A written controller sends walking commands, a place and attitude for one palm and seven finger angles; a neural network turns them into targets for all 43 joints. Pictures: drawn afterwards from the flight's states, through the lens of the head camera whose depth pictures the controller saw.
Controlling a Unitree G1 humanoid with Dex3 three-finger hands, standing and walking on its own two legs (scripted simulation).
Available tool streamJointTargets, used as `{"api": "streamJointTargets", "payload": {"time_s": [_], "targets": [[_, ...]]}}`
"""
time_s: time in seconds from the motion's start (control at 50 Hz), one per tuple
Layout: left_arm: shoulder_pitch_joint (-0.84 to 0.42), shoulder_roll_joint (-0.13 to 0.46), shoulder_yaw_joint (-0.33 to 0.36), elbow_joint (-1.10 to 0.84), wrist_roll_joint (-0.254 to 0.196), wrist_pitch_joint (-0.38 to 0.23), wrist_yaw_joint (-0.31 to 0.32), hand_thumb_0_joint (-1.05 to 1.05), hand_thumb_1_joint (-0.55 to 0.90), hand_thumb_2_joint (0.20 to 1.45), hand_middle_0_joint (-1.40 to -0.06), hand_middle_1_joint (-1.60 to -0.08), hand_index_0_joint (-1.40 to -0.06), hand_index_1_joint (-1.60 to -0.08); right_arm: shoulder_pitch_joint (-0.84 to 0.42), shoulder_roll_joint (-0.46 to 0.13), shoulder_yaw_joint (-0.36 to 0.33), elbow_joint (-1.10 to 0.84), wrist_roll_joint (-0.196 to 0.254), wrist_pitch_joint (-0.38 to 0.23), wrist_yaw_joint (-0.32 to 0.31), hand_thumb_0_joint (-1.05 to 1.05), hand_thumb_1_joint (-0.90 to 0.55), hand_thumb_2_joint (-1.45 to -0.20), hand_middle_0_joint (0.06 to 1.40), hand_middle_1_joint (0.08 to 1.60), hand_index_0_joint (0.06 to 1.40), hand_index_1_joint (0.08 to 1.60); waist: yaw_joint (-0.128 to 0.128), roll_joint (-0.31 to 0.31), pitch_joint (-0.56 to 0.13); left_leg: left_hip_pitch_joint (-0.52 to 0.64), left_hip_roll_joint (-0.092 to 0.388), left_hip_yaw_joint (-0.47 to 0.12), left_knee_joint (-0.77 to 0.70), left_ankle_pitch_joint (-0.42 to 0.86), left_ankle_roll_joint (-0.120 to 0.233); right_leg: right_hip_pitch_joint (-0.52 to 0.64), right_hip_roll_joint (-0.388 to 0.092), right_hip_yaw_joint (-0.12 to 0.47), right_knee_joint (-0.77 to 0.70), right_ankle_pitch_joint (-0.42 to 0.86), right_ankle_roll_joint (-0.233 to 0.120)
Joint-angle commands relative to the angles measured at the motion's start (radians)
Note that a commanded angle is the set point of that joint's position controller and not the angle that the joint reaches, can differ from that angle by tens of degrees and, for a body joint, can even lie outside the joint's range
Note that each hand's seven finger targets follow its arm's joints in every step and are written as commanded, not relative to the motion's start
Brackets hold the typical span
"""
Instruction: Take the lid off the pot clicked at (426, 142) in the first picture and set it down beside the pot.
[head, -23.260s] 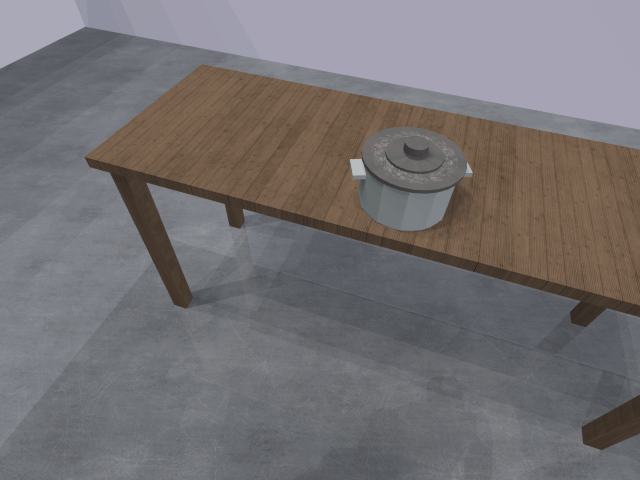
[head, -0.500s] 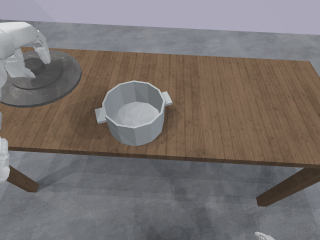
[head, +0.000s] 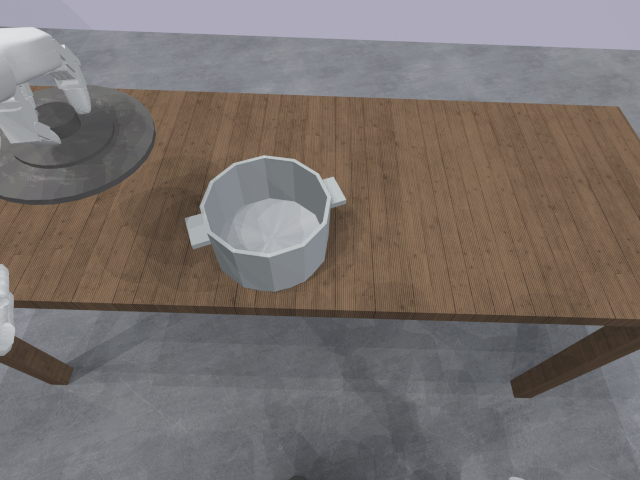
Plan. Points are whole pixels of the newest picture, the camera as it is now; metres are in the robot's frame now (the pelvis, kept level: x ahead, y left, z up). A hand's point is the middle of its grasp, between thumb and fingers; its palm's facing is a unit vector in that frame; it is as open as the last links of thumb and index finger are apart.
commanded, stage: lower the lid onto the table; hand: left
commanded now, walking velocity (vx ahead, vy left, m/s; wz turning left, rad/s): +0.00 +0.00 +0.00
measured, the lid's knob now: (55, 120) +0.49 +0.31 +0.16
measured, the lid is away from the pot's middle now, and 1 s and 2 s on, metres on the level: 0.23 0.22 0.24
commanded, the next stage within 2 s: none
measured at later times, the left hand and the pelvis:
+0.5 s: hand (58, 143) +0.46 +0.30 +0.15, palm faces -0.39 -0.05 -0.92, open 7.9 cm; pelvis +0.00 +0.00 +0.00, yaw +0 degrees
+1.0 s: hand (69, 163) +0.46 +0.30 +0.12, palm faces -0.42 -0.08 -0.90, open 7.9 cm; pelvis +0.00 -0.01 +0.00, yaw -1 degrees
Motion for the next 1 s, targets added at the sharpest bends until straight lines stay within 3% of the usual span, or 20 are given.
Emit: {"api": "streamJointTargets", "payload": {"time_s": [0.0, 0.08, 0.16, 0.2, 0.26, 0.32, 0.36, 0.38, 0.44, 0.46, 0.52, 0.56, 0.6, 0.66, 0.74, 0.82, 0.84, 0.9, 0.94, 0.98], "targets": [[-0.580, 0.330, 0.120, -0.274, -0.017, -0.021, 0.061, 0.000, 0.588, 1.026, -0.947, -1.081, -0.858, -1.046, 0.043, -0.176, -0.062, -0.090, -0.011, -0.021, -0.018, 0.000, -0.900, -0.900, 0.200, 0.300, 0.200, 0.300, 0.000, 0.120, -0.543, 0.568, 0.057, -0.147, 0.024, 0.457, -0.034, -0.107, 0.066, -0.017, -0.024, 0.179, -0.056], [-0.585, 0.358, 0.150, -0.304, -0.030, -0.034, 0.069, 0.000, 0.588, 1.026, -0.947, -1.081, -0.858, -1.046, 0.048, -0.177, -0.064, -0.090, -0.014, -0.020, -0.019, 0.000, -0.900, -0.900, 0.200, 0.300, 0.200, 0.300, 0.000, 0.142, -0.542, 0.588, 0.064, -0.150, 0.023, 0.480, -0.036, -0.123, 0.067, -0.017, -0.028, 0.169, -0.055], [-0.568, 0.296, 0.107, -0.274, -0.022, -0.033, 0.084, 0.000, 0.588, 1.026, -0.947, -1.081, -0.858, -1.046, 0.053, -0.174, -0.064, -0.082, -0.015, -0.022, -0.017, 0.000, -0.900, -0.900, 0.200, 0.300, 0.200, 0.300, -0.005, 0.158, -0.501, 0.587, 0.068, -0.162, 0.022, 0.466, -0.048, -0.167, 0.070, -0.021, -0.030, 0.129, -0.058], [-0.536, 0.298, 0.111, -0.229, -0.025, -0.029, 0.087, 0.000, 0.588, 1.026, -0.947, -1.081, -0.858, -1.046, 0.058, -0.175, -0.061, -0.078, -0.011, -0.024, -0.020, 0.000, -0.900, -0.900, 0.200, 0.300, 0.200, 0.300, -0.006, 0.114, -0.470, 0.546, 0.063, -0.151, 0.013, 0.378, -0.037, -0.155, 0.069, -0.019, -0.034, 0.118, -0.059], [-0.552, 0.297, 0.106, -0.238, -0.023, -0.031, 0.095, 0.000, 0.588, 1.026, -0.947, -1.081, -0.858, -1.046, 0.056, -0.177, -0.062, -0.077, -0.012, -0.023, -0.022, 0.000, -0.900, -0.900, 0.200, 0.300, 0.200, 0.300, -0.007, 0.113, -0.498, 0.548, 0.060, -0.147, 0.016, 0.369, -0.034, -0.143, 0.066, -0.014, -0.029, 0.129, -0.059], [-0.568, 0.239, 0.052, -0.224, -0.038, -0.032, 0.091, 0.000, 0.588, 1.026, -0.947, -1.081, -0.858, -1.046, 0.060, -0.182, -0.064, -0.069, -0.009, -0.033, -0.028, 0.000, -0.900, -0.900, 0.200, 0.300, 0.200, 0.300, -0.019, 0.089, -0.464, 0.527, 0.058, -0.138, 0.016, 0.312, -0.027, -0.163, 0.063, -0.011, -0.035, 0.121, -0.059], [-0.542, 0.342, 0.128, -0.194, -0.024, -0.039, 0.102, 0.000, 0.588, 1.026, -0.947, -1.081, -0.858, -1.046, 0.071, -0.187, -0.057, -0.066, -0.010, -0.032, -0.034, 0.000, -0.900, -0.900, 0.200, 0.300, 0.200, 0.300, -0.009, 0.070, -0.486, 0.497, 0.053, -0.128, 0.013, 0.277, -0.020, -0.114, 0.066, -0.007, -0.028, 0.132, -0.057], [-0.552, 0.348, 0.127, -0.207, -0.023, -0.047, 0.105, 0.000, 0.588, 1.026, -0.947, -1.081, -0.858, -1.046, 0.065, -0.185, -0.054, -0.069, -0.008, -0.033, -0.040, 0.000, -0.900, -0.900, 0.200, 0.300, 0.200, 0.300, -0.010, 0.078, -0.496, 0.493, 0.050, -0.123, 0.011, 0.272, -0.019, -0.101, 0.065, -0.005, -0.025, 0.143, -0.059], [-0.580, 0.321, 0.109, -0.256, -0.023, -0.068, 0.114, 0.000, 0.588, 1.026, -0.947, -1.081, -0.858, -1.046, 0.074, -0.182, -0.058, -0.064, -0.014, -0.041, -0.043, 0.000, -0.900, -0.900, 0.200, 0.300, 0.200, 0.300, -0.014, 0.133, -0.516, 0.540, 0.062, -0.136, 0.019, 0.349, -0.026, -0.130, 0.067, -0.012, -0.019, 0.148, -0.060], [-0.570, 0.360, 0.143, -0.268, -0.014, -0.075, 0.121, 0.000, 0.588, 1.026, -0.947, -1.081, -0.858, -1.046, 0.074, -0.184, -0.059, -0.067, -0.015, -0.043, -0.044, 0.000, -0.900, -0.900, 0.200, 0.300, 0.200, 0.300, -0.007, 0.158, -0.525, 0.560, 0.067, -0.140, 0.023, 0.378, -0.031, -0.137, 0.068, -0.012, -0.019, 0.145, -0.061], [-0.496, 0.361, 0.156, -0.218, -0.020, -0.086, 0.126, 0.000, 0.588, 1.026, -0.947, -1.081, -0.858, -1.046, 0.076, -0.184, -0.057, -0.070, -0.015, -0.044, -0.045, 0.000, -0.900, -0.900, 0.200, 0.300, 0.200, 0.300, -0.003, 0.160, -0.498, 0.527, 0.062, -0.128, 0.037, 0.417, -0.029, -0.132, 0.065, -0.006, -0.017, 0.180, -0.063], [-0.459, 0.367, 0.168, -0.150, -0.020, -0.077, 0.128, 0.000, 0.588, 1.026, -0.947, -1.081, -0.858, -1.046, 0.082, -0.185, -0.055, -0.064, -0.012, -0.034, -0.044, 0.000, -0.900, -0.900, 0.200, 0.300, 0.200, 0.300, -0.005, 0.113, -0.466, 0.481, 0.058, -0.123, 0.030, 0.367, -0.024, -0.119, 0.070, -0.010, -0.015, 0.176, -0.059], [-0.477, 0.316, 0.120, -0.157, -0.023, -0.069, 0.124, 0.000, 0.588, 1.026, -0.947, -1.081, -0.858, -1.046, 0.083, -0.187, -0.059, -0.058, -0.007, -0.031, -0.042, 0.000, -0.900, -0.900, 0.200, 0.300, 0.200, 0.300, -0.014, 0.110, -0.451, 0.475, 0.061, -0.118, 0.027, 0.334, -0.023, -0.138, 0.070, -0.013, -0.014, 0.165, -0.058], [-0.485, 0.357, 0.149, -0.214, -0.005, -0.081, 0.131, 0.000, 0.588, 1.026, -0.947, -1.081, -0.858, -1.046, 0.088, -0.188, -0.064, -0.063, -0.012, -0.028, -0.041, 0.000, -0.900, -0.900, 0.200, 0.300, 0.200, 0.300, -0.008, 0.144, -0.526, 0.526, 0.062, -0.122, 0.050, 0.434, -0.025, -0.130, 0.072, -0.008, -0.003, 0.200, -0.058], [-0.410, 0.404, 0.199, -0.134, -0.024, -0.099, 0.130, 0.000, 0.588, 1.026, -0.947, -1.081, -0.858, -1.046, 0.093, -0.191, -0.059, -0.059, -0.011, -0.016, -0.050, 0.000, -0.900, -0.900, 0.200, 0.300, 0.200, 0.300, -0.012, 0.077, -0.509, 0.454, 0.055, -0.101, 0.060, 0.401, -0.010, -0.091, 0.070, -0.002, 0.004, 0.237, -0.050], [-0.480, 0.327, 0.124, -0.242, -0.020, -0.112, 0.130, 0.000, 0.588, 1.026, -0.947, -1.081, -0.858, -1.046, 0.087, -0.186, -0.069, -0.060, -0.010, -0.020, -0.049, 0.000, -0.900, -0.900, 0.200, 0.300, 0.200, 0.300, -0.021, 0.178, -0.515, 0.543, 0.068, -0.114, 0.068, 0.480, -0.025, -0.173, 0.075, -0.009, -0.001, 0.205, -0.056], [-0.459, 0.380, 0.177, -0.250, -0.012, -0.119, 0.136, 0.000, 0.588, 1.026, -0.947, -1.081, -0.858, -1.046, 0.102, -0.189, -0.070, -0.051, -0.015, -0.015, -0.049, 0.000, -0.900, -0.900, 0.200, 0.300, 0.200, 0.300, -0.014, 0.176, -0.535, 0.562, 0.073, -0.122, 0.079, 0.510, -0.023, -0.169, 0.080, -0.011, 0.006, 0.208, -0.055], [-0.371, 0.382, 0.197, -0.134, -0.030, -0.120, 0.139, 0.000, 0.588, 1.026, -0.947, -1.081, -0.858, -1.046, 0.101, -0.186, -0.062, -0.051, -0.008, -0.010, -0.055, 0.000, -0.900, -0.900, 0.200, 0.300, 0.200, 0.300, -0.017, 0.110, -0.482, 0.472, 0.063, -0.104, 0.070, 0.399, -0.014, -0.149, 0.077, -0.010, 0.009, 0.196, -0.053], [-0.423, 0.351, 0.160, -0.174, -0.040, -0.119, 0.136, 0.000, 0.588, 1.026, -0.947, -1.081, -0.858, -1.046, 0.100, -0.192, -0.065, -0.043, -0.010, -0.007, -0.053, 0.000, -0.900, -0.900, 0.200, 0.300, 0.200, 0.300, -0.023, 0.125, -0.495, 0.474, 0.062, -0.095, 0.069, 0.378, -0.011, -0.150, 0.074, -0.005, 0.009, 0.204, -0.052], [-0.424, 0.377, 0.175, -0.179, -0.019, -0.119, 0.148, 0.000, 0.588, 1.026, -0.947, -1.081, -0.858, -1.046, 0.103, -0.190, -0.064, -0.047, -0.009, -0.008, -0.054, 0.000, -0.900, -0.900, 0.200, 0.300, 0.200, 0.300, -0.019, 0.146, -0.505, 0.479, 0.061, -0.099, 0.076, 0.397, -0.014, -0.154, 0.077, -0.007, 0.014, 0.207, -0.055]]}}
